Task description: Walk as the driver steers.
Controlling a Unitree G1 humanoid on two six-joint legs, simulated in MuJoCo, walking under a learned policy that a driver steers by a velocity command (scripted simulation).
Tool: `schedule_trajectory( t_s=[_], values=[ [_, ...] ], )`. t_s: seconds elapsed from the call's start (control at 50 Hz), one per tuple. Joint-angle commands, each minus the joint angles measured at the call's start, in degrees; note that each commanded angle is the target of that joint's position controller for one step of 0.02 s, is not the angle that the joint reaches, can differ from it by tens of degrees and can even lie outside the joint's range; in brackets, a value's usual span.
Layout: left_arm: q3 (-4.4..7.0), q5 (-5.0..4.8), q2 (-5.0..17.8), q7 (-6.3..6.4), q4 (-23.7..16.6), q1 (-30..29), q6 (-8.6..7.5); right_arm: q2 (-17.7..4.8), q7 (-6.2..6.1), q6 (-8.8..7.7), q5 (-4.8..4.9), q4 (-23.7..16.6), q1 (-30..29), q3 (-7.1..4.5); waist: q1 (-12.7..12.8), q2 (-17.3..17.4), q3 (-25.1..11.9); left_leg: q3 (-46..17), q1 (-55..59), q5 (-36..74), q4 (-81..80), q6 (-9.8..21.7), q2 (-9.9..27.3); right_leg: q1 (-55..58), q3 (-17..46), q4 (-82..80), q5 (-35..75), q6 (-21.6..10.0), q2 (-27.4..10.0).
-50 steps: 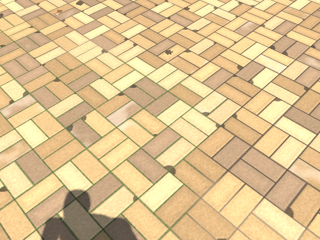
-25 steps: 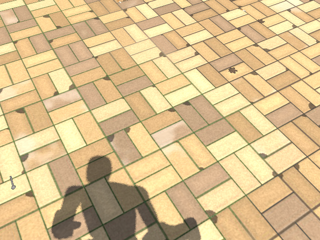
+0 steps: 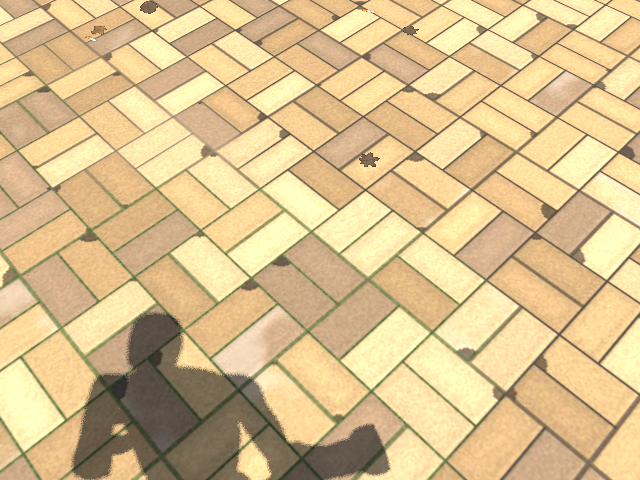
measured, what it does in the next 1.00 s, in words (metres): walks ahead, turning left: left foot, then right foot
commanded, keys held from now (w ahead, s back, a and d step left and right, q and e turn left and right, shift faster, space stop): q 0.66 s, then no key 0.34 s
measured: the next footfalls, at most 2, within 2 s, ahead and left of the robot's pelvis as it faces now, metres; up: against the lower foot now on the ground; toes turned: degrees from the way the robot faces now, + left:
left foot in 0.38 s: +0.15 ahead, +0.16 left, +0.00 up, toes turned +5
right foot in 0.84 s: +0.21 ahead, -0.08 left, +0.00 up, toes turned +22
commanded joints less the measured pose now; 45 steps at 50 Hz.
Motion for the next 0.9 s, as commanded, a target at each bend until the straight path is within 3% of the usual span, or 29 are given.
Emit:
schedule_trajectory(
  t_s=[0.02, 0.06, 0.12, 0.2, 0.26, 0.3, 0.34, 0.36, 0.38, 0.4, 0.42, 0.44, 0.46, 0.48, 0.5, 0.52, 0.56, 0.66, 0.78, 0.82, 0.84, 0.86, 0.88, 0.9],
  values=[
    [1.5, 0.76, 6.3, 0.81, -3.7, 0.0, -0.08, -5.5, -0.8, 0.87, 0.13, -2.3, 5.8, -1.62, -2.4, -3.2, -10.7, -0.7, -3.6, 3.8, -3.3, -1.7, 3.0, 10.4, 13.9, -8.7, 36.2, -12.0, -16.3],
    [0.97, 0.89, 5.5, 1.01, -2.4, -0.1, -0.52, -4.0, -1.33, 1.4, -0.07, -1.2, 7.0, -1.21, -2.7, -4.1, -11.9, 0.1, -1.9, 8.2, -9.7, -2.6, 3.4, 9.0, 9.6, -8.9, 39.9, -11.2, -15.5],
    [0.07, 1.32, 4.0, 1.36, -0.5, -1.1, -0.26, -2.3, -1.23, 1.65, 0.16, -0.4, 5.0, -0.72, -1.7, -5.5, -13.1, 0.2, 3.1, 18.0, -20.7, -2.5, 4.7, 8.5, 4.3, -9.4, 35.0, -8.4, -13.6],
    [0.26, 2.21, 5.6, 1.41, 1.8, -1.2, 0.22, -4.4, -0.77, 2.02, 1.02, -1.7, -0.3, -1.51, 0.9, -6.0, -9.3, -0.1, 3.5, 20.0, -28.6, -1.2, 4.6, 10.5, 5.1, -11.5, 22.5, -7.9, -15.9],
    [1.13, 1.29, 7.6, 2.03, 3.1, -0.3, 1.66, -5.8, -0.38, 2.4, 1.08, -3.7, -2.4, -2.32, 1.9, -6.0, -6.8, 0.3, -1.4, 10.7, -29.5, -0.2, 3.8, 16.2, 8.1, -9.7, 20.0, -9.1, -19.5],
    [1.36, 0.52, 7.5, 2.79, 3.3, 0.0, 2.78, -5.1, 0.06, 2.68, 1.08, -4.4, -2.2, -2.37, 1.9, -5.7, -6.3, 1.1, -2.8, 6.8, -30.6, 0.3, 3.3, 19.7, 9.5, -7.6, 21.1, -9.2, -21.4],
    [1.54, -0.25, 7.5, 3.55, 3.0, -1.1, 3.75, -4.0, 0.69, 2.67, 1.36, -4.2, -0.8, -2.32, 0.8, -5.5, -6.5, 2.9, -0.1, 8.5, -36.3, 1.4, 2.0, 21.4, 8.8, -4.5, 24.0, -7.9, -21.2],
    [1.65, -0.71, 7.5, 3.88, 2.9, -1.5, 4.12, -3.8, 1.01, 2.47, 1.39, -3.8, 0.7, -2.39, -0.4, -5.2, -6.9, 3.8, 3.7, 14.4, -42.2, 2.5, 1.1, 20.9, 7.2, -1.9, 24.9, -6.1, -19.9],
    [1.75, -0.87, 7.2, 4.07, 3.3, -0.1, 4.04, -5.5, 1.05, 2.29, 1.05, -3.9, 1.6, -2.91, -0.8, -3.4, -7.9, 1.5, 8.8, 25.3, -46.8, 4.2, 1.6, 19.1, 4.9, 1.8, 21.8, -3.0, -17.2],
    [1.45, 0.42, 5.5, 4.0, 1.9, -0.2, 3.27, -10.8, 0.58, 2.26, 0.33, -4.3, 3.5, -4.31, 0.2, 5.8, -10.7, -9.4, 17.2, 46.2, -46.7, 8.1, 9.0, 11.8, -0.8, 12.4, 12.3, 1.4, -11.1],
    [1.05, 1.95, 3.9, 3.74, 0.0, -3.2, 2.46, -14.0, 0.12, 2.52, 0.2, -4.6, 4.9, -5.35, -0.9, 15.9, -10.4, -22.8, 25.2, 65.2, -47.2, 18.2, 18.7, -4.1, -5.0, 23.6, -17.3, 6.7, -1.1],
    [0.99, 2.05, 4.2, 3.31, -0.5, -5.9, 2.07, -9.9, -0.11, 2.31, -0.13, -4.3, 8.8, -4.29, -4.3, 12.5, -14.4, -25.5, 30.2, 65.7, -47.9, 22.3, 20.7, -10.1, 1.8, 34.1, -31.9, 7.5, -0.9],
    [1.29, 0.77, 4.6, 2.89, -0.2, -5.3, 2.07, -9.5, -0.29, 2.0, -0.19, -4.4, 7.6, -4.24, -3.3, 8.0, -14.1, -21.8, 30.8, 62.9, -47.1, 20.5, 18.6, -12.5, 3.9, 38.8, -30.1, 7.6, -2.6],
    [1.34, 0.19, 4.0, 3.02, 0.5, -5.2, 2.41, -9.4, -0.47, 2.01, 0.36, -5.1, 4.8, -4.51, -2.3, 4.6, -13.2, -18.7, 30.2, 59.7, -46.5, 17.8, 15.7, -14.0, 4.3, 39.5, -26.8, 8.0, -3.6],
    [1.54, 0.28, 4.5, 3.25, 0.5, -5.4, 2.77, -9.2, -0.74, 2.38, 1.26, -5.8, 2.5, -4.46, -1.6, 3.2, -11.8, -17.3, 28.8, 57.1, -46.9, 16.3, 14.3, -14.8, 4.6, 37.5, -23.7, 8.6, -4.5],
    [1.73, 0.17, 4.7, 3.42, 0.4, -5.7, 2.97, -8.8, -1.05, 2.88, 1.61, -6.3, 1.2, -4.27, -0.8, 3.9, -11.8, -16.2, 27.1, 55.1, -47.5, 15.4, 12.8, -12.9, 4.4, 35.4, -21.5, 9.1, -4.8],
    [1.51, -0.18, 3.7, 3.36, 0.4, -5.3, 3.08, -9.3, -1.23, 3.94, 1.21, -6.7, 0.6, -4.52, -0.3, 6.0, -11.5, -15.5, 24.9, 53.9, -48.0, 15.2, 10.8, -10.1, 3.1, 31.1, -18.8, 10.3, -3.5],
    [1.52, -0.24, 3.7, 3.23, 0.6, -5.6, 2.99, -10.6, -1.92, 5.12, 1.09, -7.5, -0.1, -5.11, -0.8, 7.6, -11.6, -17.8, 20.5, 45.4, -48.4, 14.8, 9.4, -3.9, 3.6, 20.1, -14.8, 11.2, -2.8],
    [1.75, -0.41, 4.2, 2.12, 1.0, -3.5, 2.12, -8.8, -1.43, 5.88, 0.79, -7.7, -2.4, -4.09, -1.2, 9.8, -10.5, -21.1, 17.3, 36.5, -46.7, 13.6, 8.9, 4.3, 2.2, 8.0, -12.3, 9.2, -3.9],
    [1.84, 0.08, 3.8, 1.65, 1.8, -1.0, 1.43, -7.4, -1.5, 5.99, 1.25, -7.4, -3.0, -3.4, 0.7, 8.5, -9.1, -20.7, 14.2, 28.1, -45.0, 10.4, 6.0, 11.5, 1.4, -5.2, -1.5, 7.0, -4.4],
    [2.2, 1.21, 6.2, 1.79, 1.4, -0.4, 1.25, -5.5, -1.47, 5.71, 0.41, -7.1, -0.9, -2.76, -0.3, 3.3, -9.1, -17.7, 10.5, 18.4, -40.6, 7.2, 2.8, 15.9, 7.5, -7.7, 3.3, 4.8, -11.0],
    [2.58, 2.07, 9.8, 2.11, 0.3, -1.4, 1.42, -3.4, -1.32, 5.23, -0.88, -6.6, 3.3, -2.1, -3.6, -10.0, -8.6, -10.0, 4.3, -1.5, -31.1, 3.5, -5.8, 18.6, 18.6, -8.5, 17.1, -0.9, -21.2],
    [2.13, 3.29, 8.5, 1.78, 1.0, -1.3, 1.02, -6.4, -1.62, 4.69, -0.56, -7.8, 0.5, -3.18, -1.7, -15.4, -7.5, -7.9, 2.2, -10.8, -23.2, 0.9, -5.6, 11.9, 27.1, -11.0, 15.3, -10.1, -27.8],
    [1.71, 2.89, 7.1, 1.65, 0.4, -2.9, 0.52, -9.9, -1.96, 4.7, 0.17, -6.9, -0.6, -4.33, -1.0, -10.9, -5.6, -8.6, 2.2, -8.9, -16.1, -0.3, -3.9, 10.4, 25.3, -11.8, 10.6, -11.0, -25.9]
  ],
)
Keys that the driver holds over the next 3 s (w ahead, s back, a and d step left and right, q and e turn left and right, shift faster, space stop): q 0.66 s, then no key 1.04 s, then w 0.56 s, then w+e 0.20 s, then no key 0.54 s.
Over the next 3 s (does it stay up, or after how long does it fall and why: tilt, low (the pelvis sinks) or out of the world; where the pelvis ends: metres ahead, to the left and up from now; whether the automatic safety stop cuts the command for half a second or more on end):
stays up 0.53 0.17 0.00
